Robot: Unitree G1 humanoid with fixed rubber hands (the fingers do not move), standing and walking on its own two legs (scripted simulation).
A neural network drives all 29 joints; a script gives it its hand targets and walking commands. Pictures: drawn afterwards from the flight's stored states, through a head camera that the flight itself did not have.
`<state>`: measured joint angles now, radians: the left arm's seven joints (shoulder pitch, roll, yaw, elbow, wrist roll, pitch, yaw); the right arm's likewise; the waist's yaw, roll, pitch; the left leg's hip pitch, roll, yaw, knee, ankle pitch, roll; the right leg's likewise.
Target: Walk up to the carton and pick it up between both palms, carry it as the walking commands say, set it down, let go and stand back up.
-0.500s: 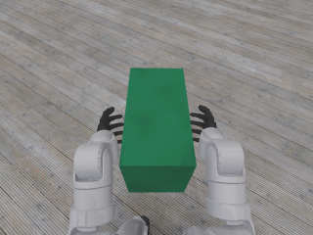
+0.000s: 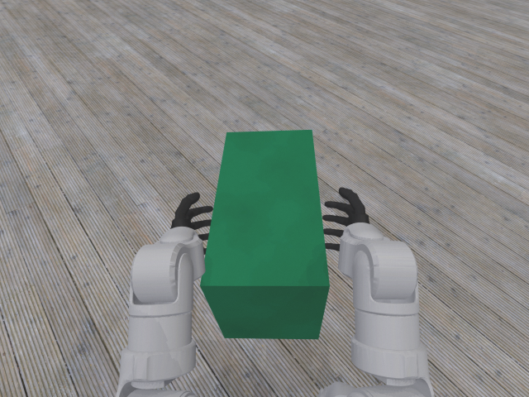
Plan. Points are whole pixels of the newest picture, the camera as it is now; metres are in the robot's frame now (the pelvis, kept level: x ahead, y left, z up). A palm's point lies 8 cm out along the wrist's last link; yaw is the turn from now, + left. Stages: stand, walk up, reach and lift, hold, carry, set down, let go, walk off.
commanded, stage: carry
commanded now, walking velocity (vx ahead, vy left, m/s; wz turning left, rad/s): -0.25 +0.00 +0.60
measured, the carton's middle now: (269, 230) +0.37 -0.01 +0.03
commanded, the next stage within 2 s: none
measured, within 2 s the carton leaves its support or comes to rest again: neither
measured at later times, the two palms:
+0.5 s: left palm out of the picture +0.10 +0.24 +0.12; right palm (266, 351) +0.15 +0.01 +0.12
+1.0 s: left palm out of the picture -0.07 +0.32 +0.11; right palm out of the picture +0.00 +0.09 +0.10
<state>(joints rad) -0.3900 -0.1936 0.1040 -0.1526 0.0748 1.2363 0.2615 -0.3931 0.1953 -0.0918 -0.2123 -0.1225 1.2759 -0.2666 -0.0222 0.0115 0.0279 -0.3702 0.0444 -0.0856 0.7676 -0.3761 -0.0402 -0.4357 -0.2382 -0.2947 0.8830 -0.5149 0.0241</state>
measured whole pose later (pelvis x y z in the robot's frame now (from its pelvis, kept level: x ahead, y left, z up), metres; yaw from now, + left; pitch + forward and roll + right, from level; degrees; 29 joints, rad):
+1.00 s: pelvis -0.33 +0.11 +0.01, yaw +17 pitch +1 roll -2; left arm -0.40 -0.20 0.10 -0.17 0.08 1.24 0.27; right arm -0.41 0.20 -0.09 -0.17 -0.12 1.23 -0.29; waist 0.02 0.08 0.02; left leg -0.48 -0.04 -0.07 0.55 -0.10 0.04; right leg -0.29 -0.05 -0.26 0.59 -0.32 -0.03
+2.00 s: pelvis -0.46 +0.07 +0.02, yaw +18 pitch +2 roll +0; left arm -0.43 -0.21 0.13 -0.07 0.09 1.17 0.25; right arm -0.41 0.20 -0.12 -0.15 -0.12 1.19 -0.29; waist 0.01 0.02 0.00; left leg -0.44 -0.02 -0.05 0.47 -0.06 0.01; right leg -0.25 -0.06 -0.21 0.59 -0.37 -0.02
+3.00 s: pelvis -0.47 +0.07 +0.01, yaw +18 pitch +0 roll +0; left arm -0.40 -0.20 0.15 0.07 0.12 0.99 0.21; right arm -0.40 0.20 -0.15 0.04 -0.12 0.99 -0.24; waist 0.01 0.02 0.00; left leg -0.45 -0.02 -0.05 0.51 -0.07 0.00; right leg -0.25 -0.07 -0.21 0.64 -0.39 -0.02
